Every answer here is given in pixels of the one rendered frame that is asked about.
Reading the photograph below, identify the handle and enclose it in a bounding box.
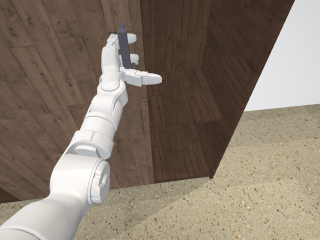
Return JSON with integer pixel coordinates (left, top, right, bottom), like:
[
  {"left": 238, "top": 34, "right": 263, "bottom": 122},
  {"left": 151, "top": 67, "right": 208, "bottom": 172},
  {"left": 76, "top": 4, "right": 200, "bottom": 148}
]
[{"left": 117, "top": 22, "right": 132, "bottom": 84}]

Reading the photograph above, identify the robot left upper arm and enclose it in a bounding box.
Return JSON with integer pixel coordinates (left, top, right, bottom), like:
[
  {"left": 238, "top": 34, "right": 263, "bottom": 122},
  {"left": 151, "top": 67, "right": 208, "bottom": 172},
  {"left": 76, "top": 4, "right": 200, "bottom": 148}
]
[{"left": 0, "top": 153, "right": 110, "bottom": 240}]

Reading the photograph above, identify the robot left hand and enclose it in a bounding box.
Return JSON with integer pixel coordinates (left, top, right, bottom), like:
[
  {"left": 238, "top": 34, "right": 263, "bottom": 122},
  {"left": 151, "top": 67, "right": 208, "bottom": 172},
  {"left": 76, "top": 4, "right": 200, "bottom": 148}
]
[{"left": 101, "top": 33, "right": 162, "bottom": 87}]

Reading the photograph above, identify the left robot forearm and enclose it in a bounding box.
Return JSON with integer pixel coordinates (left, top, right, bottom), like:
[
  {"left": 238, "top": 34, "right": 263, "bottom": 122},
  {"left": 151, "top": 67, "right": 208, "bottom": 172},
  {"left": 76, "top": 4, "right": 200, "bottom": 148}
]
[{"left": 49, "top": 71, "right": 128, "bottom": 192}]

